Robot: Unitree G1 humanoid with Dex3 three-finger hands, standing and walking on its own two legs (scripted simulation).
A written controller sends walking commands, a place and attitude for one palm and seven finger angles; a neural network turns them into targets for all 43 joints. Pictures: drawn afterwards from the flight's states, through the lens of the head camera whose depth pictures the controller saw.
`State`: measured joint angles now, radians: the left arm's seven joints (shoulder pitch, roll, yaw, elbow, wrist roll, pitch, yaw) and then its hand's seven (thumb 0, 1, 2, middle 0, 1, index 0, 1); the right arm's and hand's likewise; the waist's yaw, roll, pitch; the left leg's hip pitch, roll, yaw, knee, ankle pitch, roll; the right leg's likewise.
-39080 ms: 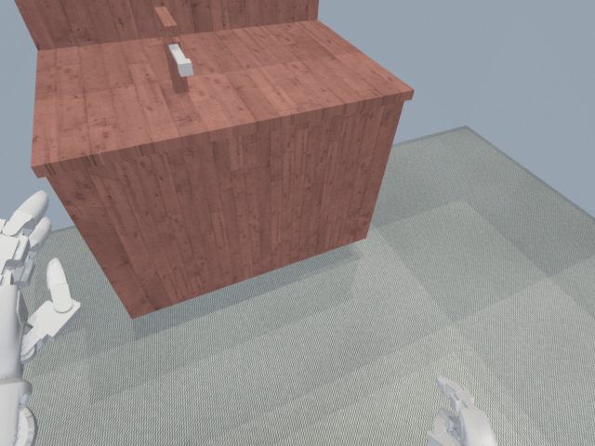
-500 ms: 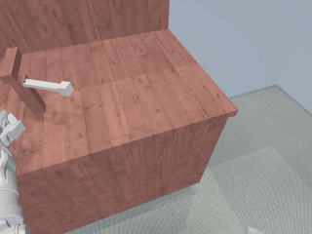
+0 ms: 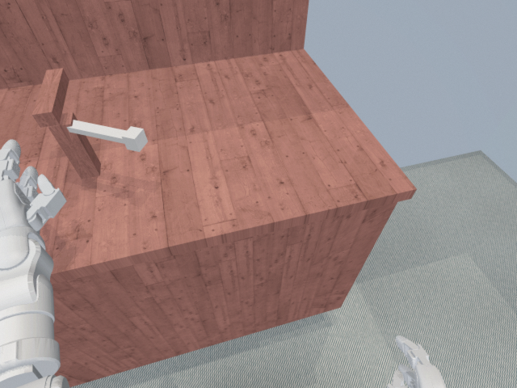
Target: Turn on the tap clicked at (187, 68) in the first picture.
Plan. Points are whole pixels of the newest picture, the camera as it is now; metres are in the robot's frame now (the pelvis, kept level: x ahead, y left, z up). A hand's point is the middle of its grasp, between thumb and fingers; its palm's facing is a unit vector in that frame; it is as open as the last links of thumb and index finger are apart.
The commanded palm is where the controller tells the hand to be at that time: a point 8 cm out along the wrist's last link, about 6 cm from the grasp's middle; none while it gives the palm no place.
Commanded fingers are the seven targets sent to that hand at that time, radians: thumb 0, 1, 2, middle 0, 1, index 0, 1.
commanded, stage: reach beside the lever's end, fingers flat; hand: left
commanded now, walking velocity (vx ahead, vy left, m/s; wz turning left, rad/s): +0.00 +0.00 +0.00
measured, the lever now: (135, 139) +0.47 +0.25 +0.13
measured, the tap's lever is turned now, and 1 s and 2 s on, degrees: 58 58 58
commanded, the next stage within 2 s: push the lever round in 0.18 s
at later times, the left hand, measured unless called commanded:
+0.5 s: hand (61, 200) +0.33 +0.32 +0.13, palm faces +0.54 -0.84 -0.07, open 7.8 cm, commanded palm +0.29 +0.35 +0.12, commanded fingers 0.00 0.90 0.90 -0.15 -0.15 -0.15 -0.15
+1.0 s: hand (77, 196) +0.35 +0.30 +0.12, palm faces +0.53 -0.85 -0.07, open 7.8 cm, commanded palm +0.30 +0.33 +0.12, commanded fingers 0.00 0.90 0.90 -0.15 -0.15 -0.15 -0.15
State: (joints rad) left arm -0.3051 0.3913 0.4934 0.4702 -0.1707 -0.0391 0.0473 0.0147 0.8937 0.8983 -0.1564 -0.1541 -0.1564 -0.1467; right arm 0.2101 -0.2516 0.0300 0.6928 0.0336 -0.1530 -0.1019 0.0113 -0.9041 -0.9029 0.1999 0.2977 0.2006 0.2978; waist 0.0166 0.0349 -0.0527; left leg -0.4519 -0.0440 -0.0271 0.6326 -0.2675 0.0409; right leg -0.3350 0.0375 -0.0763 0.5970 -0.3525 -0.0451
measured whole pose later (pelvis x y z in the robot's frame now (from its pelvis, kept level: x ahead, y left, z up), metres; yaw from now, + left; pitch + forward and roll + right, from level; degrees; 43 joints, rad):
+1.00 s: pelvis +0.00 -0.01 +0.00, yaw +0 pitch +5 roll -1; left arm -0.30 0.38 0.47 0.48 -0.18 -0.04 0.06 0.01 0.90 0.90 -0.15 -0.15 -0.15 -0.15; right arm 0.25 -0.27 0.01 0.71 0.05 -0.12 -0.10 0.01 -0.90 -0.90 0.20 0.30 0.20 0.30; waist 0.01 0.05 -0.05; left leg -0.46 -0.02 -0.03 0.64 -0.27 0.02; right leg -0.34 0.06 -0.08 0.60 -0.35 -0.07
